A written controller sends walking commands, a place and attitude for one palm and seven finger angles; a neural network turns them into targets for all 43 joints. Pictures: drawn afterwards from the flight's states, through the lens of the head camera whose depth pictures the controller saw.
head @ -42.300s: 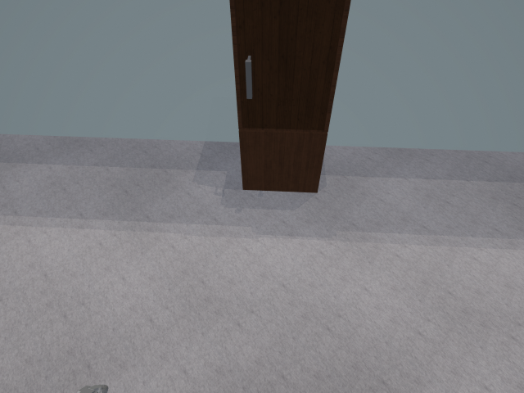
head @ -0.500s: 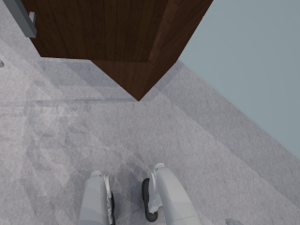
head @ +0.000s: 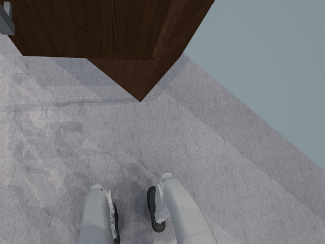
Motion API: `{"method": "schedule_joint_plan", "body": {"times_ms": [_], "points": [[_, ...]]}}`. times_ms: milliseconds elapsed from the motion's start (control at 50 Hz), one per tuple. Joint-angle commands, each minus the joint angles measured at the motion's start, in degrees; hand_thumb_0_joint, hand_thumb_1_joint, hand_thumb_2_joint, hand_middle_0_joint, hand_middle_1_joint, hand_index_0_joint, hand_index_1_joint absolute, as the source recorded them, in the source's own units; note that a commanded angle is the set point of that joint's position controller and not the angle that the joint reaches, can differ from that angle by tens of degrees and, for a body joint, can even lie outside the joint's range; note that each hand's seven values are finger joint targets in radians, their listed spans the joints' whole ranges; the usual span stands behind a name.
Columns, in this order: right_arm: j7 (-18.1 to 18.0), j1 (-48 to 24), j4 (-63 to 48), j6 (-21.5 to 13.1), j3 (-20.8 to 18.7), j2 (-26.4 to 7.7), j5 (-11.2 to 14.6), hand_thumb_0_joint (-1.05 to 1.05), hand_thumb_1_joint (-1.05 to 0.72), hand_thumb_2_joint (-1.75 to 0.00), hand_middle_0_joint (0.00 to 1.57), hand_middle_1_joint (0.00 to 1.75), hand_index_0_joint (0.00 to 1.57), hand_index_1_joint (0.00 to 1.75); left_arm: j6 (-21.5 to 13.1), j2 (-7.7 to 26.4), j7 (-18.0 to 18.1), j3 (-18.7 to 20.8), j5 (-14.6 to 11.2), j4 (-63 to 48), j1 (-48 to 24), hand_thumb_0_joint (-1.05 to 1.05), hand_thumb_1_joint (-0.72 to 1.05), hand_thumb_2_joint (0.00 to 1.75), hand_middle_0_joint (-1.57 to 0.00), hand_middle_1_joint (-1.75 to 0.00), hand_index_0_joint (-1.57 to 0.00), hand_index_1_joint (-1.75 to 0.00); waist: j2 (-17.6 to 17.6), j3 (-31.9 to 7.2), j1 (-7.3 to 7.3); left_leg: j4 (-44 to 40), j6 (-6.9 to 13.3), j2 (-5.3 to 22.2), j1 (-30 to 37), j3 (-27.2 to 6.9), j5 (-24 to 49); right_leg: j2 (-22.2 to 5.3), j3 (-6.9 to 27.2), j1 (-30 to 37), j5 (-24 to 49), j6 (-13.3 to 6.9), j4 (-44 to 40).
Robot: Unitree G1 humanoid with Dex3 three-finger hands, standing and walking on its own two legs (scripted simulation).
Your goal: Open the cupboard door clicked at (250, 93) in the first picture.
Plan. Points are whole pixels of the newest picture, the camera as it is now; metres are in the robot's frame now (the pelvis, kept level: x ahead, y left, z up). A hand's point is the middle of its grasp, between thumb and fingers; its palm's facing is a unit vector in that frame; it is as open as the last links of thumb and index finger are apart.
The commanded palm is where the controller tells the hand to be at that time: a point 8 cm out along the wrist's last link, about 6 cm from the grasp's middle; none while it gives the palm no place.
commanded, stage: move the hooked fingers beside the handle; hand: left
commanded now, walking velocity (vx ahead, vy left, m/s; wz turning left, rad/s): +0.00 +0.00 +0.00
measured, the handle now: out of the picture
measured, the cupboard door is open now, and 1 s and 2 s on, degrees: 43 43 43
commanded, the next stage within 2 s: slide the fingers in behind the handle in 0.44 s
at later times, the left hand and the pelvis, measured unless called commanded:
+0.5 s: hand out of the picture +0.54 +0.32 +0.05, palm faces +0.02 -1.00 -0.02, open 14.0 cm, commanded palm +0.55 +0.32 +0.06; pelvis +0.00 +0.00 +0.00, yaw +1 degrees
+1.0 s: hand out of the picture +0.54 +0.28 +0.06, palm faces +0.00 -1.00 -0.03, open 14.0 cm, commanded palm +0.54 +0.29 +0.06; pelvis +0.00 +0.00 +0.01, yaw +1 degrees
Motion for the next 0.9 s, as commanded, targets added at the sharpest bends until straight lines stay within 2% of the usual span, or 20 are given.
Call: {"method": "schedule_joint_plan", "body": {"times_ms": [0,40,60,80,120,180,200,220,260,280,400,460,500,540,580,660,700,760,800,880], "points": [[-1.2,13.3,-0.3,0.3,-5.5,-14.9,-0.2,0.0,-0.9,-0.9,0.2,0.3,0.2,0.3,-4.0,19.6,0.2,2.3,-2.1,-12.6,-20.6,0.0,-0.5,0.3,-0.3,-1.2,-0.3,-1.2,20.8,-36.9,1.5,-9.8,-2.5,0.6,41.7,-7.5,37.5,1.8,2.1,9.4,14.6,-1.8,-6.0],[-1.0,12.8,-0.5,0.3,-5.7,-14.6,-0.1,0.0,-0.9,-0.9,0.2,0.3,0.2,0.3,-4.3,18.6,-0.2,2.2,-2.6,-12.4,-18.2,0.0,-0.5,0.3,-0.3,-1.2,-0.3,-1.2,20.4,-37.2,2.04,-9.8,-2.4,0.4,41.7,-6.9,38.1,1.9,2.2,10.7,15.4,-1.8,-6.4],[-1.0,12.6,-0.4,0.2,-5.8,-14.5,0.0,0.0,-0.9,-0.9,0.2,0.3,0.2,0.3,-4.1,16.2,-0.5,0.6,-2.9,-11.1,-17.7,0.0,-0.5,0.3,-0.3,-1.2,-0.3,-1.2,18.6,-35.5,1.17,-9.7,-2.0,0.3,40.2,-6.6,36.7,2.1,2.4,10.7,15.5,-1.8,-6.8],[-1.1,12.6,-0.4,0.2,-5.7,-14.4,0.1,0.0,-0.9,-0.9,0.2,0.3,0.2,0.3,-4.5,17.0,-0.7,1.4,-3.3,-10.2,-17.5,0.0,-0.5,0.3,-0.3,-1.2,-0.3,-1.2,17.7,-34.3,1.28,-9.6,-1.7,0.3,39.3,-6.5,36.5,2.1,2.4,10.8,15.6,-1.9,-6.7],[-1.1,12.2,-0.7,0.3,-5.8,-14.5,0.2,0.0,-0.9,-0.9,0.2,0.3,0.2,0.3,-4.6,16.9,-1.2,1.2,-3.5,-10.2,-16.7,0.0,-0.5,0.3,-0.3,-1.2,-0.3,-1.2,17.4,-34.8,1.66,-9.6,-1.5,0.1,38.0,-5.8,35.5,2.1,2.6,12.4,15.9,-1.7,-6.7],[-1.2,11.7,-0.6,0.0,-5.9,-14.4,0.4,0.0,-0.9,-0.9,0.2,0.3,0.2,0.3,-5.2,13.9,-1.2,-1.0,-3.9,-9.9,-17.6,0.0,-0.5,0.3,-0.3,-1.2,-0.3,-1.2,18.1,-32.6,0.78,-9.6,-1.5,0.2,38.8,-6.0,35.0,2.0,2.6,9.8,15.1,-1.9,-6.7],[-1.3,11.9,-0.5,0.2,-6.0,-14.8,0.3,0.0,-0.9,-0.9,0.2,0.3,0.2,0.3,-5.6,15.8,-1.0,0.3,-3.9,-11.5,-18.4,0.0,-0.5,0.3,-0.3,-1.2,-0.3,-1.2,18.5,-34.5,1.35,-9.6,-1.9,0.2,39.7,-6.2,35.6,2.0,2.5,10.3,14.7,-1.9,-6.5],[-1.2,11.7,-0.5,0.1,-6.2,-14.7,0.3,0.0,-0.9,-0.9,0.2,0.3,0.2,0.3,-5.9,15.0,-1.1,0.0,-4.1,-11.5,-18.5,0.0,-0.5,0.3,-0.3,-1.2,-0.3,-1.2,18.5,-35.3,1.15,-9.5,-1.9,0.1,40.3,-6.3,35.9,2.0,2.5,10.2,15.0,-1.8,-6.6],[-1.5,11.3,-0.5,0.1,-6.0,-14.8,0.4,0.0,-0.9,-0.9,0.2,0.3,0.2,0.3,-6.1,16.9,-0.9,1.4,-4.3,-10.6,-18.1,0.0,-0.5,0.3,-0.3,-1.2,-0.3,-1.2,16.5,-34.7,1.18,-9.0,-1.5,-0.1,37.5,-5.6,34.6,2.0,2.8,12.0,15.6,-1.7,-6.4],[-1.3,11.1,-0.6,-0.1,-5.9,-14.5,0.4,0.0,-0.9,-0.9,0.2,0.3,0.2,0.3,-6.3,15.9,-1.0,0.5,-4.2,-10.6,-18.6,0.0,-0.5,0.3,-0.3,-1.2,-0.3,-1.2,18.6,-34.7,1.3,-8.6,-1.5,-0.1,37.9,-5.4,35.2,1.9,3.1,10.9,15.7,-1.9,-6.0],[-1.2,10.8,-0.5,0.1,-5.9,-14.8,0.3,0.0,-0.9,-0.9,0.2,0.3,0.2,0.3,-6.8,17.0,-0.9,0.8,-3.7,-12.6,-20.0,0.0,-0.5,0.3,-0.3,-1.2,-0.3,-1.2,21.2,-37.3,1.88,-8.8,-2.5,0.1,42.0,-6.7,37.6,1.8,2.5,9.4,14.7,-2.1,-5.6],[-1.4,10.2,-0.6,0.1,-5.6,-14.8,0.4,0.0,-0.9,-0.9,0.2,0.3,0.2,0.3,-6.0,16.6,-1.0,0.5,-3.8,-9.8,-19.5,0.0,-0.5,0.3,-0.3,-1.2,-0.3,-1.2,17.7,-34.9,1.09,-8.6,-1.7,-0.1,37.7,-6.1,32.8,1.9,2.5,10.4,13.8,-1.8,-5.7],[-1.5,10.5,-0.5,0.0,-5.5,-14.9,0.2,0.0,-0.9,-0.9,0.2,0.3,0.2,0.3,-6.2,17.1,-1.0,0.1,-3.5,-12.0,-21.8,0.0,-0.5,0.3,-0.3,-1.2,-0.3,-1.2,20.5,-36.4,1.03,-8.4,-1.9,0.1,39.5,-6.5,34.5,1.8,2.6,9.2,13.9,-1.9,-5.3],[-1.4,10.7,-0.4,0.0,-5.6,-14.9,0.2,0.0,-0.9,-0.9,0.2,0.3,0.2,0.3,-6.0,16.3,-0.8,-0.3,-3.3,-11.9,-20.9,0.0,-0.5,0.3,-0.3,-1.2,-0.3,-1.2,20.2,-36.9,1.17,-8.8,-2.4,0.2,41.3,-7.3,35.6,1.8,2.1,8.4,13.6,-2.0,-5.3],[-1.1,10.9,-0.3,-0.3,-5.9,-14.6,0.1,0.0,-0.9,-0.9,0.2,0.3,0.2,0.3,-6.1,13.1,-0.8,-2.0,-3.8,-12.9,-21.3,0.0,-0.5,0.3,-0.3,-1.2,-0.3,-1.2,21.3,-37.4,0.86,-9.0,-2.7,0.4,43.4,-8.0,36.7,1.7,2.0,6.5,13.3,-2.1,-5.4],[-1.1,11.2,0.1,-0.1,-6.0,-14.6,0.2,0.0,-0.9,-0.9,0.2,0.3,0.2,0.3,-5.2,11.9,-0.1,-2.1,-4.2,-11.9,-20.3,0.0,-0.5,0.3,-0.3,-1.2,-0.3,-1.2,19.4,-36.1,0.97,-9.9,-2.7,0.4,42.2,-8.0,34.3,1.7,1.8,7.1,12.7,-2.0,-5.8],[-1.0,11.5,0.2,-0.2,-6.0,-14.5,0.0,0.0,-0.9,-0.9,0.2,0.3,0.2,0.3,-5.2,12.2,0.6,-1.7,-4.0,-12.8,-21.0,0.0,-0.5,0.3,-0.3,-1.2,-0.3,-1.2,20.4,-36.7,1.21,-10.1,-2.9,0.3,43.1,-8.0,34.4,1.6,1.9,6.7,12.7,-2.0,-5.9],[-0.9,11.3,0.0,-0.3,-5.9,-14.2,0.0,0.0,-0.9,-0.9,0.2,0.3,0.2,0.3,-5.3,11.9,1.8,-1.6,-3.7,-11.9,-20.2,0.0,-0.5,0.3,-0.3,-1.2,-0.3,-1.2,17.7,-35.1,1.16,-10.6,-2.4,0.0,39.7,-7.2,31.1,1.8,2.1,8.9,12.4,-2.0,-6.3],[-0.8,11.5,-0.1,-0.3,-5.9,-14.3,0.0,0.0,-0.9,-0.9,0.2,0.3,0.2,0.3,-6.0,12.7,2.5,-1.0,-3.2,-12.8,-19.9,0.0,-0.5,0.3,-0.3,-1.2,-0.3,-1.2,19.6,-35.9,1.68,-10.8,-2.7,0.1,40.9,-7.2,32.4,1.8,2.2,8.8,12.6,-2.2,-6.2],[-0.4,11.4,0.1,-0.4,-6.3,-13.9,-0.1,0.0,-0.9,-0.9,0.2,0.3,0.2,0.3,-7.2,10.4,3.4,-1.8,-3.5,-14.2,-19.5,0.0,-0.5,0.3,-0.3,-1.2,-0.3,-1.2,20.1,-36.3,1.77,-11.4,-3.1,0.2,43.4,-8.0,33.7,1.6,2.2,8.0,12.6,-2.4,-6.3]]}}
